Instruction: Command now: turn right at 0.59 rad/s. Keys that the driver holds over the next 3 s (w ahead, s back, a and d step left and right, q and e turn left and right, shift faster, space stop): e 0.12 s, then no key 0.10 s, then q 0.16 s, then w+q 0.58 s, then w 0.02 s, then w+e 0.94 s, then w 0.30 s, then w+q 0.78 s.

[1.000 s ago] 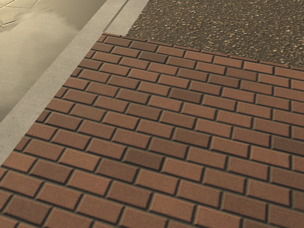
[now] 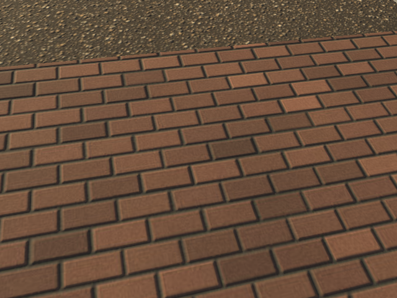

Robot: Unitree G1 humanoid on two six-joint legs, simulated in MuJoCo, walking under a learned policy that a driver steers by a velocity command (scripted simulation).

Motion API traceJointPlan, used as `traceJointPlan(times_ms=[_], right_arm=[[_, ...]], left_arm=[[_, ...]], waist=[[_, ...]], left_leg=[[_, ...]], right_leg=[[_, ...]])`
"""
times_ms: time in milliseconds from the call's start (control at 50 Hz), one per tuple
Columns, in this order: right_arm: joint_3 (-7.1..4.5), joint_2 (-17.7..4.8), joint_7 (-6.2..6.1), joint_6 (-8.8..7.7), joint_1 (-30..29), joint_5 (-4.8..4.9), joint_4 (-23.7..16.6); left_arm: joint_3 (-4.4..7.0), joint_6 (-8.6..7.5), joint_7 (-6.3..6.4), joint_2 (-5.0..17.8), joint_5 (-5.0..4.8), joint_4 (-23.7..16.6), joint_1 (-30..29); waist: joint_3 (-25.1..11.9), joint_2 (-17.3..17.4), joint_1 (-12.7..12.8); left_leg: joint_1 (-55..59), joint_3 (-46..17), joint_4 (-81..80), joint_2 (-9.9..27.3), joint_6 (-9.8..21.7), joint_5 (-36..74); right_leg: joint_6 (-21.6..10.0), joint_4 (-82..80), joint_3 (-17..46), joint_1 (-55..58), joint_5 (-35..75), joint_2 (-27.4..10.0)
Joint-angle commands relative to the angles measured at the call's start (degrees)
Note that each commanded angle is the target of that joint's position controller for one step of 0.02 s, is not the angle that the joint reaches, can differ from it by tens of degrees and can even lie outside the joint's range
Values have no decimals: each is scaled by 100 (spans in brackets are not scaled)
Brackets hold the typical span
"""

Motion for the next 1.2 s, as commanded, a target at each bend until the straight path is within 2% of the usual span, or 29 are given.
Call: traceJointPlan(times_ms=[20, 140, 180, 200, 220, 240, 260, 280, 320, 340, 380, 420, 440, 480, 540, 620, 780, 820, 840, 860, 880, 900, 920, 940, 960, 1000, 1040, 1120, 1200], right_arm=[[-252, -880, 8, -66, 195, -18, -257], [-350, -1180, 122, -21, 238, -36, -157], [-346, -1166, 142, 54, 255, 49, -62], [-307, -975, 167, 92, 519, 32, 5], [-117, -326, 228, 118, 581, 3, -370], [-157, -637, 138, 229, 65, -2, -351], [-160, -639, 161, 290, 81, 80, -282], [-154, -609, 209, 303, 218, 123, -116], [-184, -670, 278, 310, 674, 29, 255], [-189, -671, 305, 312, 781, 28, 357], [-206, -678, 330, 310, 678, 77, 358], [-231, -759, 345, 304, 500, 13, 301], [-264, -831, 366, 300, 328, -29, 244], [-299, -829, 421, 270, 79, -47, 147], [-293, -642, 469, 172, 56, -44, 154], [-281, -527, 549, 119, -141, -45, 37], [-229, -571, 707, 76, -809, -39, -409], [-239, -595, 683, 29, -508, -76, -372], [-293, -676, 640, -18, 17, -117, -192], [-434, -964, 550, -79, 1052, -148, 171], [-594, -1710, 418, -123, 1697, -129, 168], [-576, -1854, 375, -127, 1549, 43, 48], [-523, -1625, 341, -98, 1318, 54, 69], [-454, -1352, 332, -114, 1035, 57, 37], [-403, -1193, 334, -153, 754, 63, -27], [-286, -921, 330, -297, 495, 92, -76], [-243, -842, 341, -425, 711, 150, 97], [-211, -828, 319, -468, 1264, 125, 408], [-126, -667, 264, -513, 1456, 54, 640]], left_arm=[[-5, -12, -51, 225, 7, -467, -157], [-107, -99, -67, 143, -80, -699, -292], [-144, -217, -6, 86, -31, -566, 122], [-105, -304, 50, 330, 60, -532, 259], [29, -358, 105, 1111, 41, -771, 125], [37, -373, 168, 959, 10, -636, 511], [-128, -384, 196, 521, 24, -583, 260], [-275, -392, 216, 136, 19, -585, -197], [-397, -461, 315, -109, 22, -565, -498], [-423, -490, 342, -116, 34, -513, -426], [-364, -509, 390, 115, 27, -413, -274], [-239, -475, 387, 405, 25, -263, 181], [-215, -461, 377, 425, 33, -196, 351], [-198, -499, 371, 379, 39, -101, 478], [-157, -679, 376, 325, 64, 27, 552], [-101, -853, 329, 317, 56, 174, 605], [39, -921, 225, 675, 88, 405, 718], [65, -856, 218, 805, 48, 440, 635], [51, -828, 218, 807, 31, 443, 611], [-28, -808, 204, 627, 88, 408, 650], [-205, -809, 136, 33, 132, -7, 443], [-147, -862, 97, 324, 221, -197, 45], [-123, -904, 45, 483, 167, -219, -114], [-136, -956, 12, 491, 83, -120, -14], [-140, -955, 21, 456, 92, -11, 96], [-176, -788, 1, 363, 187, 243, 494], [-195, -667, -28, 243, 165, 321, 524], [-224, -598, -73, 149, 77, 131, -336], [-325, -650, -120, -44, 30, -4, -1006]], waist=[[-449, 1109, -121], [-579, 1277, -143], [-664, 952, 113], [-730, 216, 121], [-657, -1553, -76], [-581, -873, 428], [-421, -612, 178], [-265, -465, -57], [-342, -571, -215], [-423, -464, -205], [-380, -334, -105], [-345, -448, 162], [-178, -455, 276], [179, -375, 322], [188, -96, 250], [81, -115, 229], [203, -292, 271], [128, -194, 45], [-117, 48, -200], [-745, 753, -598], [-1044, 2328, -810], [-833, 1837, -774], [-336, 1236, -612], [-101, 799, -358], [-31, 525, -133], [-311, 640, 107], [-351, 597, 172], [-22, 614, -93], [239, 622, -258]], left_leg=[[770, -1015, -743, 1504, 1025, 1204], [403, -648, -256, 1631, 902, 1545], [21, -318, 402, 1426, 529, 1505], [-557, 22, 1164, 1121, 124, 603], [-1958, 497, 2392, 241, -396, -2209], [-1803, -328, 2952, 193, -381, -2416], [-1577, -556, 3093, 254, -353, -2022], [-1341, -652, 2926, 302, -333, -1536], [-940, -576, 2810, 175, -361, -976], [-782, -629, 2787, 81, -374, -953], [-856, -746, 2736, -65, -386, -1027], [-1346, -644, 2892, -98, -366, -1115], [-1722, -686, 2986, -62, -345, -1140], [-2298, -787, 3004, 7, -308, -1091], [-2536, -805, 2918, 93, -251, -891], [-2431, -646, 2560, 210, -183, -665], [-1417, -117, 1520, 225, 152, -723], [-656, 151, 1102, -8, 309, -719], [191, 233, 866, -284, 400, -715], [1420, -213, 506, -275, 564, -1116], [2530, -3258, -646, 1523, 1156, -2964], [2434, -5216, -1647, 1987, 1550, -3181], [2197, -4365, -1382, 1914, 1508, -2434], [1691, -3619, -1198, 1639, 1336, -1282], [1300, -3032, -1168, 1290, 1137, -331], [1104, -2243, -1210, 929, 945, 1225], [1091, -1770, -1236, 806, 857, 2363], [1343, -1225, -1429, 732, 527, 3070], [1523, -724, -1571, 707, 338, 3336]], right_leg=[[-19, -554, -205, -269, -57, -164], [-345, -2261, -641, 936, -265, -131], [-501, -3749, -666, 1857, 734, 25], [-577, -4487, 186, 2477, 1046, -456], [-1136, -4697, 2514, 2853, 2659, -2339], [-1740, -4566, 2160, 2158, 3280, -2486], [-1731, -4613, 1634, 1927, 3188, -2134], [-1497, -4734, 1123, 1712, 2879, -1757], [-1232, -4734, 427, 1813, 3368, -1314], [-1196, -4667, 257, 1885, 3651, -1297], [-1203, -4547, 141, 2078, 3783, -1406], [-1338, -4927, 480, 2457, 1676, -1587], [-1421, -5201, 755, 2590, 517, -1728], [-1513, -5579, 1052, 2778, -455, -1925], [-1573, -5705, 897, 3039, -260, -2006], [-1562, -5740, 467, 2959, -88, -2040], [-1279, -5383, -495, 2229, 94, -2057], [-1139, -4762, -855, 1891, 655, -2005], [-1010, -3848, -1223, 1545, 1486, -1801], [-803, -2097, -1674, 1042, 2082, -1375], [-390, 77, -1821, -913, -225, -632], [-351, 876, -543, -2087, -840, -186], [-429, 1023, -201, -2354, -307, -595], [-442, 678, -206, -2018, 354, -798], [-418, 279, -196, -1600, 653, -901], [-305, 70, -344, -1007, 1010, -909], [-250, -3, -468, -938, 1239, -856], [-306, -430, -591, -1540, 1838, -814], [-487, -1550, -620, -1487, 2385, -535]])
Next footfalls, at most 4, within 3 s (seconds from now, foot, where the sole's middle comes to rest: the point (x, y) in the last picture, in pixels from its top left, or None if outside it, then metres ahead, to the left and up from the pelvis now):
0.20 right None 0.02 -0.12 -0.78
0.86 left None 0.16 0.13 -0.78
1.40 right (162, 280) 0.52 0.10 -0.78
1.88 left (121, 200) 0.82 0.27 -0.78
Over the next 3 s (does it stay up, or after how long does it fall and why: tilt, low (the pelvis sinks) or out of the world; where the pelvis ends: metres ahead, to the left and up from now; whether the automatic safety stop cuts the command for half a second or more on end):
stays up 1.19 0.11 -0.02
